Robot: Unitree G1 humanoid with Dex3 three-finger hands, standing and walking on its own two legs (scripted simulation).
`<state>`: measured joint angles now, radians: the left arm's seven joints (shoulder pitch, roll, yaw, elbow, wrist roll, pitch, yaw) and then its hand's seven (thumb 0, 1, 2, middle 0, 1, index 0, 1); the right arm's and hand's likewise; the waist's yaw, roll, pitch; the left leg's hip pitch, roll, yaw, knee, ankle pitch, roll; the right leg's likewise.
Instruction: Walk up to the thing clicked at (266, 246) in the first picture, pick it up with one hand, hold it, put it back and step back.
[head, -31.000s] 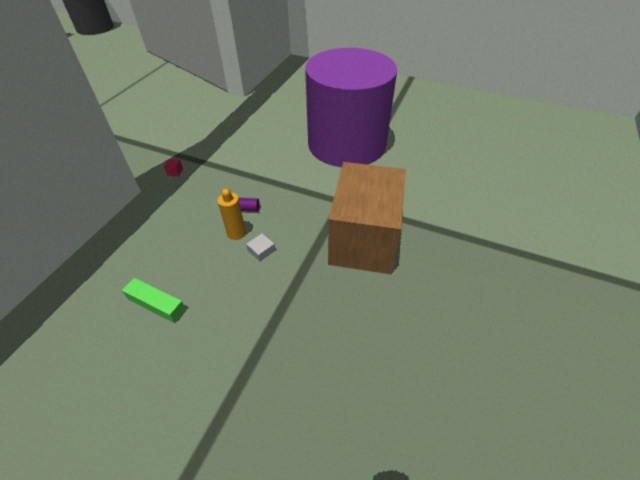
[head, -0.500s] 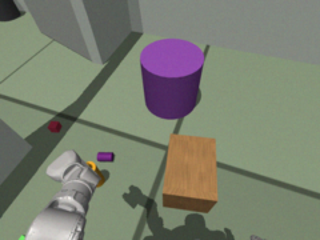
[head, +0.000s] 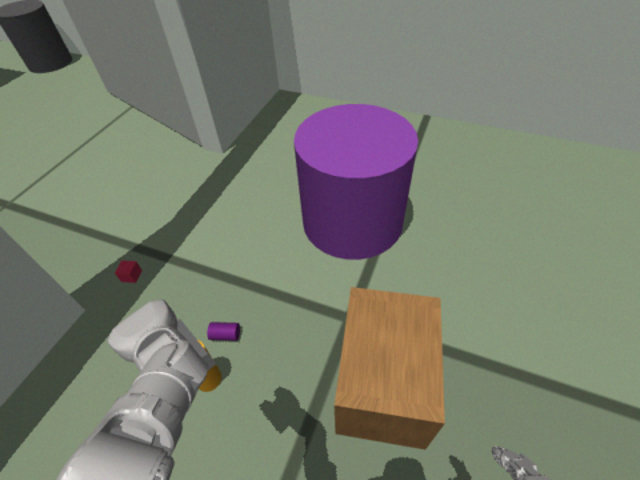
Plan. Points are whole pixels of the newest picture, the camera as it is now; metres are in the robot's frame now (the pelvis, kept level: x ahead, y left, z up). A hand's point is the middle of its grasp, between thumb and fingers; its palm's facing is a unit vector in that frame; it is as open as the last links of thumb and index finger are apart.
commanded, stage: hold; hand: left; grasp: from above
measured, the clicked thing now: (175, 359) +0.32 +0.24 -0.10
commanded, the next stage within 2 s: crouch in 1.38 s
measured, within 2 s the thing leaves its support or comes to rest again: neither
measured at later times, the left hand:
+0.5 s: hand (157, 360) +0.30 +0.24 -0.04, palm faces -0.31 -0.31 -0.90, open 10.6 cm
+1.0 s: hand (160, 369) +0.29 +0.24 -0.04, palm faces -0.30 -0.32 -0.90, open 10.6 cm
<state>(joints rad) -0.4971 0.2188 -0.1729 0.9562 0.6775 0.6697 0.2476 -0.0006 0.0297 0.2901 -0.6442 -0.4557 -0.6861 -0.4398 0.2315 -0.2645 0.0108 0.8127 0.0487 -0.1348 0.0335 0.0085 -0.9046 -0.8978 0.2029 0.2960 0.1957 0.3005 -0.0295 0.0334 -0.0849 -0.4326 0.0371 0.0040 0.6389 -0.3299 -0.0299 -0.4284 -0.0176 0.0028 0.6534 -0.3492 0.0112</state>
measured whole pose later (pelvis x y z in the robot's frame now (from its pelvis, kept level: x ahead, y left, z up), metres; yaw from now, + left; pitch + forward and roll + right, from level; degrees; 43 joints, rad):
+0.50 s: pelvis +0.00 +0.00 +0.01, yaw +0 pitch +4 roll +0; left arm -0.43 0.22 -0.22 0.84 0.72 0.68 0.19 -0.01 -0.01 0.38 -0.64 -0.48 -0.68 -0.47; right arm 0.21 -0.26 0.02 0.79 0.05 -0.12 0.04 0.01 -0.91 -0.90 0.20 0.30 0.20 0.30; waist -0.01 0.04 -0.06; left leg -0.35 0.03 0.01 0.57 -0.30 -0.02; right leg -0.35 -0.02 0.00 0.59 -0.31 0.02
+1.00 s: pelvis -0.01 +0.00 +0.01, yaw +0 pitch +3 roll +0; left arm -0.42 0.20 -0.23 0.81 0.71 0.74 0.21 -0.01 -0.02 0.35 -0.67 -0.46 -0.71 -0.45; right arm 0.18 -0.26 0.03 0.78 0.05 -0.13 0.05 0.01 -0.92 -0.91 0.20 0.30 0.20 0.30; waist 0.01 0.04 -0.04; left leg -0.34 0.03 0.00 0.56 -0.28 -0.03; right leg -0.33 -0.02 0.00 0.58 -0.30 0.01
